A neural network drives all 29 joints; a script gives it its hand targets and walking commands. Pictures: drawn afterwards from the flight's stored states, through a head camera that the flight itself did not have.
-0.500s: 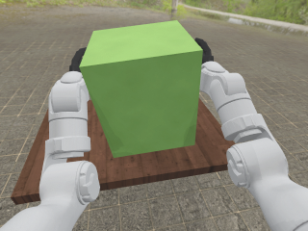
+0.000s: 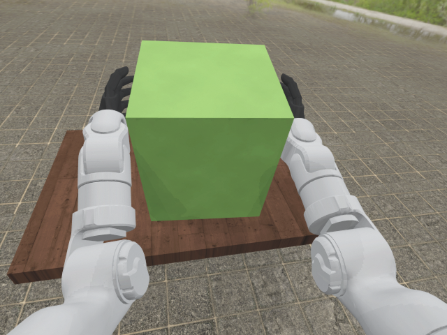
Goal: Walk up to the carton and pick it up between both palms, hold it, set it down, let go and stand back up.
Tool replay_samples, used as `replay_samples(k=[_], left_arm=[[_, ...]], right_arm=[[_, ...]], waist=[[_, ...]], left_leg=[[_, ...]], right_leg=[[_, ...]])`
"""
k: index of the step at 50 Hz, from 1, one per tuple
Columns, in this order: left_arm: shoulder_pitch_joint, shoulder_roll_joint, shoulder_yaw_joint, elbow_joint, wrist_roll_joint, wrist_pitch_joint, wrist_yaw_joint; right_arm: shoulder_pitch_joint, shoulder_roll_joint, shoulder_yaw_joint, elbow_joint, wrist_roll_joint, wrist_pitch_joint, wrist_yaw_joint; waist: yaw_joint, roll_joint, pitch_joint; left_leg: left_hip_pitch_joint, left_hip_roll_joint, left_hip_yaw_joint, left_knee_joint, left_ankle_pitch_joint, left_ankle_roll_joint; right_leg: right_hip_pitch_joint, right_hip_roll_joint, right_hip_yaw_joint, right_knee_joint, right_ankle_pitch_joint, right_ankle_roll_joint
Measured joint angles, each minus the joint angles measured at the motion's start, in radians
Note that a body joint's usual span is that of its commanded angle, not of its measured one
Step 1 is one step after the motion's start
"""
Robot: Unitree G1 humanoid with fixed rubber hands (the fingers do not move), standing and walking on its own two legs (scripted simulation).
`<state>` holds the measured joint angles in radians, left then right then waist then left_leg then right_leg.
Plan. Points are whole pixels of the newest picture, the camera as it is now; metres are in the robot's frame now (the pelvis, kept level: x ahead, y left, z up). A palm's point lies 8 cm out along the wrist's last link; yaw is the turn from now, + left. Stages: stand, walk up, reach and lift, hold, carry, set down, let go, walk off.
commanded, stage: set down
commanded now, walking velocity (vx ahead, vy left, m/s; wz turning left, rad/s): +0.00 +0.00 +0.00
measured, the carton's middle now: (205, 136) +0.39 +0.00 +0.20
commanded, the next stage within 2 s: none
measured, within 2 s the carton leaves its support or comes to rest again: neither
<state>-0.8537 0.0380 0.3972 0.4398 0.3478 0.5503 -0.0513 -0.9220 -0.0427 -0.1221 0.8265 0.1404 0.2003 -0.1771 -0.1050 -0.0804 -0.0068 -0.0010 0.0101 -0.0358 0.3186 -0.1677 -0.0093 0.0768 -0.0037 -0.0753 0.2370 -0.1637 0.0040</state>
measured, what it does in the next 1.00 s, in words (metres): stands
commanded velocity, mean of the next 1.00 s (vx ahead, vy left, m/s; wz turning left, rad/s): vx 0.00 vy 0.00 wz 0.00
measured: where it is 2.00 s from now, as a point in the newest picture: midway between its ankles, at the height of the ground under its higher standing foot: outside the picture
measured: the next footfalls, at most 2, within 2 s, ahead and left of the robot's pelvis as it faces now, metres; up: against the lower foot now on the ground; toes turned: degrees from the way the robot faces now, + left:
none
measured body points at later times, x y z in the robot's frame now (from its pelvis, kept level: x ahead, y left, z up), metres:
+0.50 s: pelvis +0.00 +0.01 +0.00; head -0.04 +0.04 +0.45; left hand +0.42 +0.14 +0.22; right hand +0.40 -0.16 +0.21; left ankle +0.02 +0.12 -0.75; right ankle -0.01 -0.12 -0.75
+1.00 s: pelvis +0.01 +0.00 +0.00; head -0.02 +0.03 +0.45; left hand +0.44 +0.13 +0.18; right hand +0.41 -0.17 +0.18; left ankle +0.02 +0.12 -0.75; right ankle -0.01 -0.12 -0.75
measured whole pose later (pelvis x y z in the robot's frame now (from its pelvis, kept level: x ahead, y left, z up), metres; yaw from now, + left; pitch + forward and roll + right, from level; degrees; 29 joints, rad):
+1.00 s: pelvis +0.01 +0.00 +0.00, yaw -2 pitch -3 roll -1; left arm -0.85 0.01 0.38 0.70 0.29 0.33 0.03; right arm -0.85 -0.01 -0.29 0.90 -0.03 0.07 -0.12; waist -0.07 -0.06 -0.02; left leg -0.09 0.01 -0.01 0.30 -0.16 -0.01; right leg -0.03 0.00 -0.05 0.25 -0.16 0.01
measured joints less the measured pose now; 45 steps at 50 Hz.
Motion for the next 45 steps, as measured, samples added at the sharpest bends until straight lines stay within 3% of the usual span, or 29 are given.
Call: replay_samples(k=[10,28,45], left_arm=[[0.044,-0.009,-0.084,-0.002,-0.053,-0.041,0.064],[-0.002,-0.026,-0.031,0.122,-0.019,-0.095,0.063],[0.011,-0.021,-0.034,0.226,-0.058,-0.195,0.079]], right_arm=[[0.091,0.007,-0.028,-0.043,-0.015,-0.068,0.017],[0.044,0.012,-0.111,0.056,-0.104,-0.090,0.052],[0.074,0.029,-0.152,0.068,-0.156,-0.129,0.055]], waist=[[0.005,-0.012,0.009],[0.022,0.004,0.008],[0.031,0.019,-0.003]], left_leg=[[-0.054,0.000,-0.004,0.035,-0.012,0.000],[-0.036,-0.004,0.018,-0.002,0.000,0.005],[-0.077,0.002,0.020,-0.010,0.005,-0.001]], right_leg=[[-0.042,0.000,-0.004,0.012,0.000,0.002],[-0.047,-0.006,0.017,0.007,0.002,0.006],[-0.094,0.000,0.020,0.009,0.004,0.002]])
